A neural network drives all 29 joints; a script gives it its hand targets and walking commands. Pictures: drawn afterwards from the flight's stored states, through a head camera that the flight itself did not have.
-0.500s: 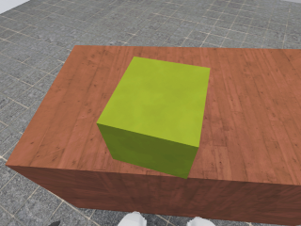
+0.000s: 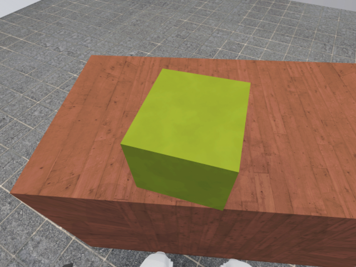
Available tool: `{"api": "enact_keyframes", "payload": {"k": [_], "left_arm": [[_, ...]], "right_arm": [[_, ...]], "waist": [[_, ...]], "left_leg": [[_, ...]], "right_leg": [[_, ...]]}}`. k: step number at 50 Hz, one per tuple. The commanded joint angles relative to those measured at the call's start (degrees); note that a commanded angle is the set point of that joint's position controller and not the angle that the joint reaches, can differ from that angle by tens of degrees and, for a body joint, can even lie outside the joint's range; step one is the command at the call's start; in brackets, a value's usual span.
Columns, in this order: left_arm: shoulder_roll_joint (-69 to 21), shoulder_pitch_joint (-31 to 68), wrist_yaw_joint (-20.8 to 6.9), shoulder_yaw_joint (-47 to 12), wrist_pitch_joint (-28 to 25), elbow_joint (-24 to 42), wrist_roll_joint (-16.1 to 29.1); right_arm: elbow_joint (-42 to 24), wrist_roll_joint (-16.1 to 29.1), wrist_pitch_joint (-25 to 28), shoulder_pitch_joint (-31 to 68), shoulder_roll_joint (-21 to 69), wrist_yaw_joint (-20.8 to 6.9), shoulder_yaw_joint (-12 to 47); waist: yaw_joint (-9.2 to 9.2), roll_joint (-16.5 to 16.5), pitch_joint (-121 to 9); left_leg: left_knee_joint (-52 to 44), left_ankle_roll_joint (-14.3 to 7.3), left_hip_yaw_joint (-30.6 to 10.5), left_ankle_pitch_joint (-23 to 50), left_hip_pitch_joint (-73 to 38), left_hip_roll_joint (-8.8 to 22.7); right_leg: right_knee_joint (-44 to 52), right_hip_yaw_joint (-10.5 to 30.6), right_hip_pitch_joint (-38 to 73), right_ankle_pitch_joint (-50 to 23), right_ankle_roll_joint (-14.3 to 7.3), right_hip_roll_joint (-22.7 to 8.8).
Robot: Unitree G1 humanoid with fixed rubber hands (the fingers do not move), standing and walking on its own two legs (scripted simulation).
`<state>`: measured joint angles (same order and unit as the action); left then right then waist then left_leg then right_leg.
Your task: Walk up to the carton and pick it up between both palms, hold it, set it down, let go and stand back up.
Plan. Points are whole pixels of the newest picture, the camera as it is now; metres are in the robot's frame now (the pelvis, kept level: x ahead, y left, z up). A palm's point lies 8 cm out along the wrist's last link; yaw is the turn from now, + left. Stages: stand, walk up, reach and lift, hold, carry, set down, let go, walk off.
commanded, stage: walk up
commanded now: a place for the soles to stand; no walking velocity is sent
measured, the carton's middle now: (191, 136) +0.43 +0.01 +0.03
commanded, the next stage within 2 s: reach and lift in 0.48 s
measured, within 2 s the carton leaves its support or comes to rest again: neither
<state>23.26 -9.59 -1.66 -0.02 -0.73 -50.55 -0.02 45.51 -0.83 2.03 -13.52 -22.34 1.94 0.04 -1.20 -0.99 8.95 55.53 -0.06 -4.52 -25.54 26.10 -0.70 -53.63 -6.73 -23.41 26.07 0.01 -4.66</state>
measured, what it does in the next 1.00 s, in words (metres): stands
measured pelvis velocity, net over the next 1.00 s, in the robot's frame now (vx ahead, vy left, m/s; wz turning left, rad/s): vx -0.01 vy -0.01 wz -0.03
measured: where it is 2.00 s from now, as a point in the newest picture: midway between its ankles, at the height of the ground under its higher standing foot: outside the picture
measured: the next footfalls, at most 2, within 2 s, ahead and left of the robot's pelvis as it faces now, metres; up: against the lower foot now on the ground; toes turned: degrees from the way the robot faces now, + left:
none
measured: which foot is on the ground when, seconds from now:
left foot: down 0.00-1.00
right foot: down 0.00-1.00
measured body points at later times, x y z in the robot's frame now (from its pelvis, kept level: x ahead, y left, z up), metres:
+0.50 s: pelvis +0.00 +0.00 +0.00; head +0.03 +0.00 +0.45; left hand +0.09 +0.31 -0.11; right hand +0.10 -0.31 -0.11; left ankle +0.05 +0.12 -0.69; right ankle +0.03 -0.13 -0.69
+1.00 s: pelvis -0.01 -0.01 +0.02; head +0.01 +0.03 +0.47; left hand +0.17 +0.25 -0.09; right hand +0.14 -0.25 -0.07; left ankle +0.05 +0.12 -0.69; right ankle +0.03 -0.13 -0.69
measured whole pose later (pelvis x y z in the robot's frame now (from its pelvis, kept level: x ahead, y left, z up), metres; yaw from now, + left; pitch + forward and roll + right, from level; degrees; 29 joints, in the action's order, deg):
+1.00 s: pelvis -0.01 -0.01 +0.02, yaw -2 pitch -6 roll -2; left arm 19.1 -4.4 0.7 0.0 21.7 -29.8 0.0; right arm 55.2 -5.2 13.5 -3.8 -8.8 2.0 -3.3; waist -1.2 3.8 8.7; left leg 46.4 2.1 -4.2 -20.2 20.4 1.9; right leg -43.2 -6.5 -17.8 19.4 -0.1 -1.9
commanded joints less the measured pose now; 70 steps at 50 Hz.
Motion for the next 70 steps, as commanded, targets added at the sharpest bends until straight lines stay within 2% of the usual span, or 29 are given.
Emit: {"api": "enact_keyframes", "payload": {"k": [1,3,4,6,8,10,11,13,14,15,17,18,19,20,22,24,25,27,31,35,39,48,49,53,60,61,62,67,70], "left_arm": [[14.4,-2.9,1.6,6.0,-2.5,1.0,0.2],[18.5,-3.3,1.8,6.7,-3.0,1.1,-0.5],[17.6,-1.4,2.0,6.3,-3.2,1.9,-0.2],[18.1,2.1,2.1,6.3,-2.7,2.4,-0.4],[14.8,2.9,1.9,5.1,-2.0,4.0,-0.2],[13.9,4.2,1.5,5.5,-1.4,3.9,0.2],[13.3,6.0,1.5,5.4,-1.0,4.7,0.0],[11.6,2.4,1.5,5.4,-0.6,2.8,0.5],[12.7,1.3,1.4,5.0,-1.0,2.5,0.3],[12.4,-0.5,1.5,5.7,-1.4,1.2,-0.2],[15.7,-0.5,1.4,6.3,-1.7,1.3,-0.5],[16.1,-1.8,1.5,6.5,-2.1,1.4,-0.9],[17.3,-2.1,1.4,6.7,-2.5,1.5,-0.9],[17.9,1.5,1.3,6.4,-2.6,2.6,-1.0],[15.4,3.8,1.4,5.9,-2.1,3.6,-0.3],[14.1,3.7,1.2,5.6,-1.5,3.8,-0.2],[11.4,23.6,3.3,8.2,11.4,17.3,-2.3],[5.3,18.2,4.8,4.6,20.6,23.0,-4.4],[8.8,19.3,4.4,6.5,22.1,31.0,-3.8],[8.9,13.3,3.4,10.0,21.5,33.2,-4.9],[9.3,11.3,2.8,11.2,20.9,34.9,-6.8],[8.5,9.5,2.6,11.2,19.3,36.3,-4.1],[8.2,9.1,2.8,10.6,19.0,37.8,-3.0],[8.9,9.7,2.3,10.1,18.1,39.0,-0.5],[9.7,8.6,1.7,9.2,16.2,42.6,1.3],[8.9,6.9,1.7,8.8,16.3,41.0,2.3],[7.9,7.2,2.3,7.5,15.7,43.9,2.1],[6.8,3.3,2.0,7.0,11.5,43.2,3.1],[6.5,3.8,2.6,6.4,9.5,46.2,2.8]], "right_arm": [[-0.5,0.8,2.1,5.6,-15.0,0.4,-4.7],[0.3,1.6,1.5,3.6,-13.7,0.5,-4.8],[-0.2,1.1,1.5,2.1,-14.4,0.4,-5.3],[0.5,0.9,1.7,-1.1,-15.8,0.3,-5.6],[0.7,0.9,2.4,-3.1,-15.7,-0.1,-6.0],[1.5,0.4,2.5,-2.9,-16.6,0.1,-5.4],[0.5,-0.1,2.5,-1.7,-17.8,0.4,-6.3],[0.2,-0.2,2.5,2.8,-18.7,0.7,-5.8],[-0.2,-0.1,2.2,3.0,-17.9,0.7,-5.7],[-0.5,-0.1,1.9,5.2,-17.4,0.5,-5.4],[-0.2,0.4,1.7,3.6,-14.3,0.6,-5.3],[0.0,0.5,1.5,4.1,-13.4,0.3,-4.3],[-0.5,0.2,1.5,2.4,-13.0,0.4,-4.9],[0.1,0.7,1.7,0.0,-13.1,0.4,-5.1],[1.4,0.3,2.3,-2.9,-15.5,0.1,-5.8],[1.1,-0.1,2.2,-2.6,-17.0,-0.3,-6.1],[9.4,-10.6,12.2,17.5,-4.9,-2.4,-10.3],[13.1,-10.7,12.8,20.1,-9.0,-4.8,-13.1],[12.4,-8.3,14.7,17.3,-7.0,-3.7,-14.5],[5.7,-4.9,15.6,14.7,-5.0,-1.9,-11.7],[5.3,-2.9,15.6,11.9,-1.4,0.5,-9.3],[-6.2,-3.3,12.8,7.6,6.1,2.8,-7.2],[-8.0,-2.4,13.1,7.6,6.0,2.8,-7.3],[-13.5,-1.6,12.3,7.2,8.0,3.2,-6.5],[-21.9,-0.1,10.2,4.5,11.7,3.7,-5.2],[-23.7,-0.5,9.9,2.7,11.5,3.8,-5.4],[-23.1,-0.3,10.1,4.0,10.9,3.4,-8.1],[-25.1,0.3,10.8,0.8,11.8,3.6,-6.3],[-26.0,1.4,11.9,0.4,12.1,3.7,-5.5]], "waist": [[-2.80,-1.4,-14.9],[-1.84,5.4,-14.3],[-0.50,2.1,-13.2],[0.73,6.2,-14.6],[1.65,0.6,-15.1],[1.96,0.6,-16.9],[1.73,-2.0,-14.5],[0.25,-7.9,-12.5],[0.01,-3.9,-13.1],[-1.53,-6.7,-11.7],[-1.02,1.9,-13.7],[-1.76,3.0,-11.9],[-0.89,4.6,-13.1],[0.42,6.7,-13.2],[2.30,4.6,-14.0],[1.57,-2.9,-11.8],[3.37,5.3,-9.1],[5.89,-2.6,-5.8],[6.62,0.1,-14.4],[4.52,4.2,-16.8],[2.98,-0.4,-12.9],[1.39,3.5,-12.3],[-0.24,0.8,-13.8],[0.53,1.8,-13.9],[-0.53,-3.2,-12.2],[0.08,-0.9,-11.0],[1.24,-6.3,-12.5],[1.97,-7.4,-14.7],[0.57,-12.7,-14.8]], "left_leg": [[-14.8,-7.6,-14.4,17.0,6.4,6.4],[-0.9,-3.1,0.3,15.0,5.6,0.5],[-0.6,-2.1,3.4,7.9,4.0,1.2],[-4.0,-3.4,3.0,10.6,-0.3,2.2],[-11.9,-4.6,-3.0,18.7,-7.1,3.3],[-16.7,-6.7,-10.0,15.0,-7.0,6.2],[-20.0,-9.2,-18.3,12.3,-5.0,8.2],[-24.5,-11.4,-23.3,5.4,-3.1,11.5],[-24.5,-10.9,-22.7,5.1,-1.2,10.6],[-22.1,-10.2,-20.3,4.3,4.2,9.7],[-14.3,-6.1,-8.6,4.4,9.2,4.6],[-9.9,-3.8,-3.1,6.4,10.2,1.7],[-2.3,-2.9,2.1,2.6,8.1,-0.2],[-4.4,-2.3,3.5,-2.2,5.6,2.0],[-11.2,-3.9,2.4,8.4,-1.5,2.2],[-15.4,-5.2,-3.8,9.4,-3.8,2.4],[-11.9,1.9,9.2,-1.1,8.0,2.7],[-15.9,-0.3,6.2,-8.4,14.3,7.1],[-11.3,1.9,7.7,6.1,0.3,4.1],[-13.2,1.1,8.1,14.1,-4.8,2.0],[-17.1,1.6,8.7,13.6,-3.0,-0.2],[-22.5,0.3,10.7,10.3,-3.6,-1.4],[-24.9,0.8,10.8,10.5,-4.6,-1.0],[-27.3,0.2,11.9,9.3,-3.8,-0.8],[-29.3,0.1,12.6,8.0,-5.8,-1.3],[-30.0,-0.1,12.0,9.9,-7.8,-1.4],[-33.6,0.3,11.6,7.3,-3.2,1.0],[-35.9,-0.2,11.2,8.9,-2.9,2.1],[-37.9,0.5,10.8,8.1,-0.6,2.3]], "right_leg": [[14.5,12.1,13.9,-7.0,-6.0,-2.4],[22.5,23.1,13.1,-7.6,-12.5,-14.2],[22.7,23.7,12.1,-13.3,-14.1,-17.6],[17.3,19.1,8.6,-15.7,-12.6,-14.6],[11.7,12.8,2.0,-16.1,-7.5,-9.0],[8.9,9.0,1.8,-6.2,-4.6,-4.3],[4.2,6.8,0.2,-4.9,-3.9,-1.2],[3.3,5.2,-0.2,0.3,-3.6,1.4],[4.3,6.0,0.9,1.3,-4.1,1.1],[8.6,8.6,6.4,1.8,-4.7,0.5],[15.5,12.6,11.7,2.9,-7.6,-5.3],[20.4,18.3,11.9,5.8,-8.3,-8.4],[24.1,24.8,11.7,1.5,-12.2,-15.5],[23.2,24.5,9.3,-4.4,-13.9,-16.9],[17.3,14.0,4.5,-6.4,-10.2,-10.9],[14.7,9.1,0.5,-0.7,-6.5,-6.1],[11.7,2.8,-4.9,6.5,-4.0,2.0],[4.9,-0.3,4.2,1.7,-5.0,5.3],[8.6,1.9,2.0,-6.5,-3.6,2.9],[13.5,3.7,8.8,-18.5,-1.1,3.3],[16.5,6.5,14.9,-19.4,-0.1,2.8],[22.5,9.2,20.0,-13.0,2.2,3.0],[23.3,8.1,22.5,-12.0,1.9,3.2],[25.6,9.3,24.6,-9.4,2.2,2.8],[29.4,9.2,21.5,-1.8,0.5,1.8],[28.8,7.4,20.2,-5.2,0.7,2.6],[27.1,5.3,26.8,-10.0,0.7,4.5],[26.7,4.5,29.4,-15.7,1.0,6.5],[25.6,4.6,32.4,-15.9,1.4,7.2]]}}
